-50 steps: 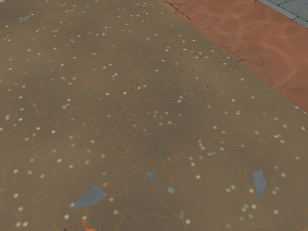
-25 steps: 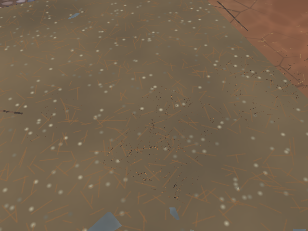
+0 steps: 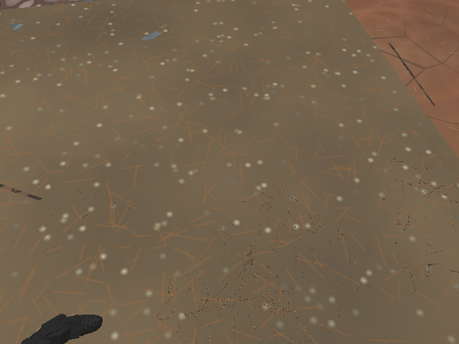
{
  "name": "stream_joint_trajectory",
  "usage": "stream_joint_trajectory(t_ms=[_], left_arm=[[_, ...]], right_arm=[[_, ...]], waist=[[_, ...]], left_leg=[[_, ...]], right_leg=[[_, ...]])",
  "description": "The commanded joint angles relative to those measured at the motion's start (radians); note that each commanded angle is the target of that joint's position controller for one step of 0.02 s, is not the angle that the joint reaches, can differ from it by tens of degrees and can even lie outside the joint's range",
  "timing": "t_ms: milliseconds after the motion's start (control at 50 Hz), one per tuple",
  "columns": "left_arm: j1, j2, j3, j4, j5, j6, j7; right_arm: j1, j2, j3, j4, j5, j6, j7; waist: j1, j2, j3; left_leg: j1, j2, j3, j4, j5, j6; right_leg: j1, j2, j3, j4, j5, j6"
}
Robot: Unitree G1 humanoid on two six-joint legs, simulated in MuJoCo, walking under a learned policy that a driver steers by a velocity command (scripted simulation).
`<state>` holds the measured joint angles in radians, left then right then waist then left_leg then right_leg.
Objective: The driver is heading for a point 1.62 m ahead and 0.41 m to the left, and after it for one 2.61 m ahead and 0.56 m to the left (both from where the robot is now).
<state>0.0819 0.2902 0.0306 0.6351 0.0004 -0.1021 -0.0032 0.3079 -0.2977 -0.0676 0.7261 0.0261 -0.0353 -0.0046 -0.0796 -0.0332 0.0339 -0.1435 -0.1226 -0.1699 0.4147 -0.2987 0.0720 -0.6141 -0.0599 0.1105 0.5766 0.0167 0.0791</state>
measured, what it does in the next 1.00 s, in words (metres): walks ahead, turning left: right foot, then left foot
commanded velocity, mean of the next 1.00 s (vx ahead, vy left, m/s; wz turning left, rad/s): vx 0.50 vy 0.00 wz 0.51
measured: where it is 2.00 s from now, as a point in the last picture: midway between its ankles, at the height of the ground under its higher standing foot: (97, 179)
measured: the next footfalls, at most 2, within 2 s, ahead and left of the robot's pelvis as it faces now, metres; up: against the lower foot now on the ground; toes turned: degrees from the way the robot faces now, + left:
right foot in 0.08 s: +0.23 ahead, -0.15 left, +0.00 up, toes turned +7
left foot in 0.60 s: +0.44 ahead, +0.17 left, +0.00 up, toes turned +24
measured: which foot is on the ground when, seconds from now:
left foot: down 0.00-0.08, up 0.10-0.58, down 0.60-1.00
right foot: up 0.00-0.06, down 0.08-0.60, up 0.62-1.00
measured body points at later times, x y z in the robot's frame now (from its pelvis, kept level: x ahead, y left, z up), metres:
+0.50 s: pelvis +0.27 -0.01 +0.00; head +0.30 +0.01 +0.44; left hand +0.19 +0.28 -0.12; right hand +0.56 -0.17 -0.08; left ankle +0.39 +0.17 -0.70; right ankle +0.19 -0.15 -0.74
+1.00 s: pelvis +0.52 +0.13 +0.00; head +0.54 +0.15 +0.45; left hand +0.59 +0.44 -0.09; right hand +0.71 -0.10 -0.11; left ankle +0.41 +0.16 -0.74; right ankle +0.77 +0.08 -0.70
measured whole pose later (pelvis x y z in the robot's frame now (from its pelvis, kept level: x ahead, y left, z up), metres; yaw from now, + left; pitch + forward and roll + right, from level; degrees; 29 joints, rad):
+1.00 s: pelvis +0.52 +0.13 +0.00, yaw +30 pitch +1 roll +1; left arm 0.07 0.28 0.03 0.71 0.00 -0.09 -0.03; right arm 0.34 -0.28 -0.05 0.74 0.01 -0.06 0.00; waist -0.08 -0.05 0.03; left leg -0.03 -0.10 -0.08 0.30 -0.29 0.08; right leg -0.63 -0.08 0.04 0.57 0.10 0.03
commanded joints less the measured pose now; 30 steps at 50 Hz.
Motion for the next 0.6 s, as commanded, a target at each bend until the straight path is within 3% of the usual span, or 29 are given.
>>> stream_joint_trajectory(t_ms=[20, 60, 80, 100, 120, 140, 160, 180, 220, 260, 300, 420, 500, 540, 560, 580, 600], left_arm=[[-0.044, 0.12, 0.043, -0.078, -0.013, -0.026, -0.009], [0.074, 0.146, 0.064, -0.05, -0.012, -0.035, -0.006], [0.191, 0.186, 0.08, -0.041, 0.006, -0.04, 0.001], [0.3, 0.27, 0.098, -0.028, 0.029, -0.034, 0.007], [0.349, 0.255, 0.101, 0.006, 0.008, -0.021, -0.005], [0.294, 0.166, 0.079, -0.016, 0.002, -0.016, -0.003], [0.248, 0.132, 0.067, -0.017, 0.006, -0.007, 0.001], [0.207, 0.111, 0.058, -0.014, 0.013, -0.003, 0.002], [0.172, 0.084, 0.049, 0.0, 0.016, -0.005, 0.006], [0.173, 0.085, 0.052, 0.021, 0.006, -0.013, 0.005], [0.181, 0.112, 0.063, 0.043, 0.006, -0.016, 0.006], [0.195, 0.16, 0.077, 0.093, -0.001, 0.002, 0.014], [0.231, 0.195, 0.089, 0.128, -0.022, 0.02, 0.013], [0.225, 0.226, 0.099, 0.132, -0.032, 0.032, 0.017], [0.221, 0.241, 0.104, 0.132, -0.038, 0.039, 0.02], [0.208, 0.235, 0.1, 0.129, -0.042, 0.045, 0.023], [0.22, 0.197, 0.084, 0.115, -0.023, 0.041, 0.028]], right_arm=[[0.016, -0.156, -0.043, -0.049, 0.002, -0.002, -0.009], [-0.002, -0.128, -0.036, -0.058, -0.004, -0.001, -0.007], [0.003, -0.069, -0.015, -0.07, -0.012, -0.006, -0.001], [0.114, 0.008, 0.008, -0.093, -0.009, -0.015, -0.001], [0.147, -0.053, 0.006, -0.106, 0.017, -0.02, -0.001], [0.073, -0.141, -0.018, -0.094, 0.021, -0.015, -0.005], [-0.015, -0.157, -0.025, -0.11, 0.007, -0.008, -0.005], [-0.054, -0.143, -0.026, -0.123, -0.005, -0.005, -0.004], [-0.056, -0.11, -0.028, -0.131, 0.001, 0.004, 0.006], [-0.059, -0.071, -0.021, -0.135, 0.003, 0.016, 0.01], [-0.098, -0.054, -0.015, -0.151, -0.005, 0.021, 0.011], [-0.243, -0.026, 0.0, -0.177, -0.004, 0.006, 0.044], [-0.321, -0.037, -0.003, -0.214, 0.0, 0.005, 0.065], [-0.287, -0.069, -0.02, -0.219, -0.006, 0.01, 0.067], [-0.213, -0.099, -0.037, -0.206, -0.008, 0.015, 0.065], [-0.059, -0.142, -0.064, -0.166, -0.005, 0.02, 0.057], [0.12, -0.209, -0.097, -0.121, 0.0, 0.03, 0.038]], waist=[[0.027, 0.144, -0.056], [0.1, 0.158, -0.088], [0.156, 0.101, -0.191], [0.136, -0.143, -0.335], [0.132, -0.312, -0.354], [0.162, -0.158, -0.217], [0.166, -0.084, -0.124], [0.148, -0.05, -0.066], [0.113, -0.092, -0.021], [0.105, -0.094, -0.013], [0.107, -0.064, -0.002], [0.151, -0.03, 0.025], [0.159, -0.03, 0.054], [0.119, -0.056, 0.012], [0.071, -0.066, -0.039], [-0.019, -0.048, -0.118], [-0.097, 0.02, -0.206]], left_leg=[[-0.046, 0.236, -0.232, -0.026, 0.145, 0.123], [-0.055, 0.211, -0.239, 0.083, 0.174, 0.083], [-0.122, 0.156, -0.18, 0.293, 0.135, 0.046], [-0.4, 0.016, -0.035, 0.637, -0.194, -0.028], [-0.627, 0.053, 0.004, 0.845, -0.306, -0.049], [-0.677, 0.106, -0.013, 0.923, -0.207, -0.06], [-0.671, 0.137, 0.026, 0.922, -0.125, -0.066], [-0.641, 0.165, 0.033, 0.881, -0.067, -0.069], [-0.566, 0.206, 0.047, 0.808, -0.01, -0.071], [-0.558, 0.215, 0.07, 0.761, 0.011, -0.079], [-0.591, 0.223, 0.072, 0.683, 0.054, -0.09], [-0.543, 0.214, 0.143, 0.362, 0.302, -0.078], [-0.508, 0.192, 0.196, 0.243, 0.246, -0.031], [-0.409, 0.136, 0.248, 0.219, 0.145, 0.011], [-0.303, 0.095, 0.275, 0.209, 0.105, 0.038], [-0.086, 0.052, 0.288, 0.149, 0.159, 0.075], [0.226, 0.103, 0.161, 0.137, 0.18, 0.122]], right_leg=[[0.187, 0.051, -0.023, -0.068, -0.035, -0.026], [0.35, 0.047, -0.044, -0.121, -0.077, -0.078], [0.556, -0.063, 0.049, -0.112, -0.121, -0.136], [0.896, -0.298, 0.415, -0.156, -0.246, -0.267], [0.95, -0.401, 0.752, -0.257, -0.55, -0.344], [0.846, -0.349, 0.633, -0.291, -0.647, -0.301], [0.731, -0.298, 0.455, -0.288, -0.533, -0.26], [0.627, -0.251, 0.333, -0.303, -0.39, -0.246], [0.518, -0.193, 0.171, -0.349, -0.24, -0.23], [0.496, -0.187, 0.084, -0.385, -0.157, -0.246], [0.509, -0.204, 0.028, -0.408, -0.081, -0.265], [0.563, -0.19, -0.169, -0.417, 0.025, -0.234], [0.653, -0.221, -0.232, -0.381, 0.131, -0.21], [0.694, -0.223, -0.273, -0.266, 0.454, -0.191], [0.696, -0.215, -0.294, -0.143, 0.614, -0.18], [0.629, -0.187, -0.326, 0.052, 0.653, -0.155], [0.396, -0.149, -0.326, 0.338, 0.408, -0.113]])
